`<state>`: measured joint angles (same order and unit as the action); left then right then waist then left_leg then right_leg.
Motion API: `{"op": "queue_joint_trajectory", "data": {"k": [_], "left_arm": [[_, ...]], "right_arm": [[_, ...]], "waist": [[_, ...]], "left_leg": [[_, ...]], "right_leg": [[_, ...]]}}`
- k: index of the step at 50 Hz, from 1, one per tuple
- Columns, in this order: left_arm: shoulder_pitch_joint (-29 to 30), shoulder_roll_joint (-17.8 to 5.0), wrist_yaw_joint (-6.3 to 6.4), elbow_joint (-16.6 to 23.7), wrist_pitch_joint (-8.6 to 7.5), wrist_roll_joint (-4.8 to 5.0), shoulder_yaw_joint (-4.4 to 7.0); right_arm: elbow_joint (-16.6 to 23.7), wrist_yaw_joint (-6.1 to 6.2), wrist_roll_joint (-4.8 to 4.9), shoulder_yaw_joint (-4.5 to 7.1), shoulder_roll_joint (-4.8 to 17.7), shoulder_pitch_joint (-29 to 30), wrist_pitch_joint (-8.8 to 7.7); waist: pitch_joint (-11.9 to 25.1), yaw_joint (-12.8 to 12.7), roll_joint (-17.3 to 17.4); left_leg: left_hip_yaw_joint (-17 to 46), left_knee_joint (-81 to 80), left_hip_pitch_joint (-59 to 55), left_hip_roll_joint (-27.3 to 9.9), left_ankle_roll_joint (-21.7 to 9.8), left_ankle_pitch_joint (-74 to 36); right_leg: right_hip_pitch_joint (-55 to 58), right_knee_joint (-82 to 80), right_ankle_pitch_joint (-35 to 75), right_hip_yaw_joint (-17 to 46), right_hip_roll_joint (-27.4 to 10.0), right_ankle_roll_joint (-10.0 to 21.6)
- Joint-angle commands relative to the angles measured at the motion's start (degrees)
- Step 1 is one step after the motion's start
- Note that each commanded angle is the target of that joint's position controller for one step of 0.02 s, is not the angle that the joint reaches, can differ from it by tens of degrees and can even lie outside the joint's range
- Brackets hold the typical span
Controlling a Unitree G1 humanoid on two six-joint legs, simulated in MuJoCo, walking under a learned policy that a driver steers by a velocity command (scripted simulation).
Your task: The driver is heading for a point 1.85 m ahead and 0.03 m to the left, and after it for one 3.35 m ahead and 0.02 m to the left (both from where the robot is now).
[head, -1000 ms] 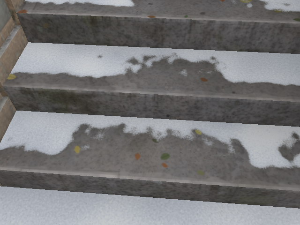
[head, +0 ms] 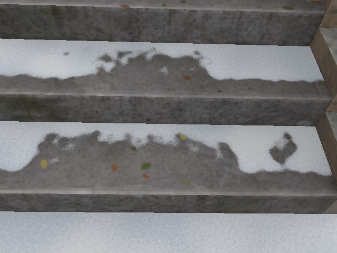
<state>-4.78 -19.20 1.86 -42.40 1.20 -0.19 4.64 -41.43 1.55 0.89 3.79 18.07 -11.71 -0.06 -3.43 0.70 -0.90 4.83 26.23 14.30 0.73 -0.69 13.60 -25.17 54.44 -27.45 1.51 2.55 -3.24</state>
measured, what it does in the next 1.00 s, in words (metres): walks ahead: right foot, then left foot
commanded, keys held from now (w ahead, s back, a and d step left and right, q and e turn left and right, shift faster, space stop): w+q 0.30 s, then w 0.06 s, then w+e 0.64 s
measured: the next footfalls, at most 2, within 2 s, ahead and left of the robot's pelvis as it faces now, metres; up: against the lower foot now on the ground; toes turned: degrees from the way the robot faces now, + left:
right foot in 0.16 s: +0.06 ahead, -0.12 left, +0.00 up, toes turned +8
left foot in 0.62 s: +0.28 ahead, +0.19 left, +0.00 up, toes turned +11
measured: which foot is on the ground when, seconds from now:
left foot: down 0.00-0.16, up 0.18-0.60, down 0.62-1.00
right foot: up 0.00-0.14, down 0.16-0.64, up 0.66-1.00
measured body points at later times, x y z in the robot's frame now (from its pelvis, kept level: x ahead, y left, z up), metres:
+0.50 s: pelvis +0.10 +0.00 +0.00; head +0.13 -0.01 +0.45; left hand +0.02 +0.26 -0.11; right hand +0.37 -0.18 -0.09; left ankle +0.19 +0.20 -0.69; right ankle +0.02 -0.13 -0.74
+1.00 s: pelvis +0.31 +0.09 +0.00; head +0.33 +0.08 +0.45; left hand +0.50 +0.34 -0.09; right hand +0.37 -0.20 -0.12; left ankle +0.24 +0.19 -0.74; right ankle +0.42 -0.05 -0.68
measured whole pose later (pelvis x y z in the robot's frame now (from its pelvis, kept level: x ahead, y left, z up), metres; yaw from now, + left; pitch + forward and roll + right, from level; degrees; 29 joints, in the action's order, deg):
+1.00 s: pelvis +0.31 +0.09 +0.00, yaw -1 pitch +1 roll +3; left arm -7.9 -15.8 -0.1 -39.2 -0.2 0.7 2.4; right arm -45.3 0.4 -0.6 4.1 16.1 -17.1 -5.0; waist -1.3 3.6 -2.3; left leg -12.2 14.5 0.8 1.1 -1.2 14.4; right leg -39.0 55.9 -9.3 0.6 -6.0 -1.5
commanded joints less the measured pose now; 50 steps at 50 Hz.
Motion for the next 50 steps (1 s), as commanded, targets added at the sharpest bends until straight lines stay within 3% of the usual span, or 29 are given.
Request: {"op": "queue_joint_trajectory", "data": {"k": [1, 2, 3, 5, 7, 8, 9, 10, 11, 12, 15, 18, 22, 24, 28, 30, 31, 32, 33, 34, 35, 36, 37, 38, 40, 43, 46, 49, 50], "left_arm": [[0.83, -2.2, -0.49, 4.28, -1.4, 0.32, 0.13], [-2.22, -1.79, -1.87, 2.82, 0.04, -1.94, -0.72], [-2.13, -1.89, -2.76, 3.4, 0.6, -1.9, -0.69], [-2.55, -2.84, -2.97, 3.89, 0.68, -1.77, -0.57], [-9.44, -3.0, -1.69, 2.12, -0.55, -1.78, -0.39], [-14.02, -8.03, -0.84, 1.53, -2.47, 2.24, 1.73], [-17.18, -12.4, -0.62, 1.09, -3.58, 0.66, 2.31], [-13.55, -12.8, -0.84, 2.07, -5.25, -1.55, 2.24], [-9.43, -8.96, -0.47, 2.79, -6.09, -0.75, 1.4], [-7.42, -6.7, -0.18, 3.16, -6.44, -0.03, 0.87], [-10.27, -4.62, 0.02, 2.1, -7.33, -0.36, 0.34], [-15.87, -3.34, -0.81, -0.06, -7.78, -0.24, 0.12], [-16.9, -5.07, -1.28, -1.5, -6.8, 0.93, 0.14], [-18.53, -6.23, -1.32, -2.23, -6.36, 1.32, 0.32], [-19.5, -8.68, -1.01, -3.48, -5.54, 2.08, 0.94], [-17.33, -8.97, -0.74, -3.56, -5.15, 2.1, 0.96], [-16.94, -7.26, -0.66, -3.01, -5.45, 1.62, 0.31], [-16.57, -1.47, -0.73, -0.37, -5.85, -0.65, -1.76], [-22.97, 2.61, -0.99, 0.3, -6.44, 1.08, -2.71], [-19.73, -4.28, -1.03, -0.86, -6.36, 2.89, -0.82], [-15.58, -5.45, -1.03, 0.43, -6.07, 3.35, -0.26], [-14.0, -4.25, -0.6, 0.21, -5.65, 2.58, -0.46], [-13.8, -3.41, -0.47, 0.16, -5.12, 1.73, -0.41], [-15.02, -2.01, -0.57, -0.32, -4.48, 1.89, -0.61], [-15.22, 0.12, -0.66, -0.01, -3.53, 1.87, -0.96], [-10.8, 0.46, -0.7, 2.78, -3.04, 1.13, -1.02], [-8.47, 1.7, -1.53, 4.0, -2.51, 0.69, -1.73], [-1.86, 0.32, -2.36, 7.27, -1.65, 0.85, -1.73], [-2.06, 1.56, -2.39, 8.01, -0.79, 0.56, -2.26]], "right_arm": [[4.42, 0.85, 0.34, 3.09, 10.27, 2.14, 0.49], [1.88, -0.95, -2.44, 2.83, 9.51, -2.38, 1.88], [2.0, -2.25, -2.6, 3.11, 9.48, -2.52, 2.62], [3.01, -4.0, -2.38, 3.41, 10.18, 0.46, 3.14], [3.99, -3.75, -1.95, 3.25, 9.43, 4.37, 2.81], [5.53, -1.52, 2.13, 1.31, 4.24, 5.07, 1.23], [7.33, -0.52, 2.15, 0.44, 1.34, 6.57, -0.19], [9.06, -0.08, 1.63, 1.28, 5.42, 7.27, -1.52], [8.16, 0.0, 1.13, 2.24, 8.24, 5.96, -1.72], [6.43, -0.04, 0.42, 2.69, 8.93, 3.59, -1.6], [5.66, -0.92, 0.4, 2.25, 5.97, 4.12, -2.16], [6.56, -1.59, 0.64, 1.31, 2.53, 4.8, -2.71], [10.02, -2.32, -0.34, -0.16, -0.04, 11.5, -3.8], [11.28, -3.03, -0.02, -0.76, -0.87, 15.46, -4.51], [12.67, -3.96, 0.63, -0.18, 1.6, 16.22, -5.73], [10.27, -3.29, 0.49, 1.66, 5.29, 6.29, -6.08], [7.93, -2.45, -0.06, 3.03, 8.3, -2.55, -5.87], [6.34, -1.35, -1.43, 4.02, 12.84, -12.83, -5.19], [5.76, -1.89, -2.84, 3.75, 13.95, -12.77, -4.91], [6.29, -2.1, -2.31, 2.56, 8.29, -9.93, -5.07], [5.99, -2.17, -1.22, 1.68, 5.66, -6.26, -5.26], [5.45, -2.33, -1.03, 1.02, 3.7, -2.98, -5.53], [5.07, -2.5, -1.24, 0.79, 2.43, -0.57, -5.83], [4.5, -2.46, -1.63, 0.77, 1.84, 0.86, -6.36], [3.39, -2.33, -1.9, 1.21, 2.36, 2.13, -7.38], [2.07, -1.67, -1.8, 1.69, 3.65, 1.93, -7.73], [1.2, -0.96, -1.71, 1.79, 4.89, 0.64, -6.73], [0.71, -0.76, -0.95, 2.11, 6.54, -1.06, -5.8], [0.87, -0.96, -1.68, 1.77, 6.36, -0.01, -4.67]], "waist": [[10.18, -0.1, 8.06], [8.97, 1.12, 10.95], [7.65, 1.41, 12.05], [4.8, 0.32, 12.78], [3.26, -5.13, 8.61], [6.16, -6.03, 0.05], [5.49, -6.53, -9.75], [1.68, -4.05, -8.85], [-2.22, -2.01, -7.89], [-2.88, -1.06, -7.54], [-2.26, -2.91, -5.18], [-1.18, -4.4, -3.41], [-2.42, -4.91, -3.77], [-3.26, -6.36, -3.49], [-1.95, -4.31, -6.16], [4.76, 2.47, -6.91], [11.62, 6.72, -6.44], [22.57, 9.37, 2.99], [28.71, 4.47, 17.58], [21.52, 5.74, 10.93], [13.09, 4.32, 9.75], [9.21, 2.43, 6.68], [6.49, 0.54, 6.94], [5.71, -1.01, 7.58], [4.5, -2.59, 6.47], [2.61, -2.31, 5.02], [3.51, -1.19, 6.09], [-0.24, 1.25, 4.05], [0.89, 0.37, 4.86]], "left_leg": [[13.26, -4.93, -10.46, -11.92, -11.43, -24.77], [11.41, -5.1, -9.3, -8.37, -10.62, -16.74], [12.67, -6.37, -6.34, -7.51, -10.34, -5.49], [16.25, -7.94, 0.96, -7.06, -9.78, 11.27], [16.35, -3.35, 11.98, -3.67, -6.72, 19.21], [14.12, 7.69, 19.44, -1.94, -3.92, 24.04], [6.06, 24.41, 29.95, 5.21, -1.51, 22.39], [8.57, 32.78, 32.29, 0.61, -1.21, 18.74], [7.39, 35.83, 34.23, -1.58, -0.53, 13.56], [5.91, 36.73, 33.26, -2.53, 0.4, 9.54], [3.39, 39.86, 32.17, -4.34, 1.69, -1.68], [3.18, 36.41, 33.06, -3.99, 2.17, -6.36], [-2.91, 20.61, 29.29, -5.47, 3.28, -10.28], [-5.32, 14.05, 24.98, -4.48, 3.59, -10.25], [-5.44, 5.07, 17.11, -1.71, 0.7, -5.86], [-6.06, -1.02, 2.09, 0.5, -2.72, -8.28], [-4.76, -0.59, -13.0, -1.51, -4.66, -11.5], [9.24, 3.21, -32.53, -15.4, -7.33, -15.93], [31.65, -4.38, -40.65, -26.11, -14.22, -5.0], [29.08, -8.03, -32.78, -23.92, -12.79, 2.49], [19.79, -9.84, -25.18, -21.73, -11.05, 2.64], [14.09, -11.84, -18.31, -18.75, -10.28, -2.24], [9.49, -13.84, -12.95, -16.77, -9.98, -6.36], [5.5, -15.58, -9.0, -15.57, -9.81, -10.19], [-0.45, -17.02, -5.4, -15.14, -10.39, -19.24], [-6.32, -17.92, -4.04, -15.16, -10.61, -23.77], [-9.65, -18.36, -6.29, -15.49, -10.7, -18.55], [-9.84, -17.94, -10.28, -17.88, -10.33, -14.7], [-8.78, -15.08, -12.68, -20.35, -11.03, -25.82]], "right_leg": [[-2.2, -6.52, 3.15, 0.9, -0.54, -1.55], [0.7, -8.64, 2.97, -1.66, -0.28, 0.07], [2.5, -11.71, 2.22, -2.78, 0.58, 0.89], [8.4, -18.34, 2.07, -4.04, 1.75, 2.2], [22.36, -30.57, 8.41, -2.87, 1.25, 3.88], [30.64, -35.31, 6.62, 9.38, -10.03, 6.18], [30.95, -43.21, -11.86, 31.64, -23.54, 12.01], [23.36, -47.32, -20.75, 40.93, -28.18, 16.63], [22.19, -47.46, -20.81, 35.24, -25.79, 15.95], [22.13, -47.37, -15.06, 27.8, -21.94, 13.55], [22.87, -48.02, 4.65, 12.18, -16.89, 10.51], [25.06, -47.69, 14.38, 5.63, -15.45, 11.96], [24.29, -48.58, 22.38, 3.31, -14.72, 13.92], [22.99, -47.89, 26.04, 2.65, -14.88, 14.21], [25.86, -42.84, 35.44, 5.03, -17.48, 13.0], [25.29, -31.85, 52.41, 3.13, -15.84, 10.72], [18.92, -21.42, 51.53, 1.44, -13.23, 8.77], [4.82, -2.9, 25.26, -0.4, -8.81, 6.35], [-11.46, 12.02, -7.24, 3.02, -1.56, 4.41], [-15.44, 17.68, -3.83, 7.24, -4.62, 4.29], [-17.69, 17.56, 1.76, 5.38, -7.01, 4.58], [-15.68, 16.25, 5.93, 4.24, -8.83, 3.95], [-13.5, 14.81, 8.97, 4.06, -9.99, 3.43], [-10.32, 15.03, 11.21, 4.21, -10.69, 3.08], [-9.61, 15.76, 13.64, 3.69, -10.44, 2.31], [-12.05, 10.14, 17.82, 3.8, -10.22, 0.98], [-10.04, 4.64, 21.3, 0.62, -9.69, 0.68], [-13.95, 0.63, 19.34, -0.15, -10.07, 2.05], [-14.56, 6.37, 13.11, -2.55, -8.62, 2.65]]}}
Over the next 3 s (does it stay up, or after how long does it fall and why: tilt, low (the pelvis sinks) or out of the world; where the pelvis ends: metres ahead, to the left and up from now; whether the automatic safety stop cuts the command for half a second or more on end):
stays up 1.40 0.12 0.49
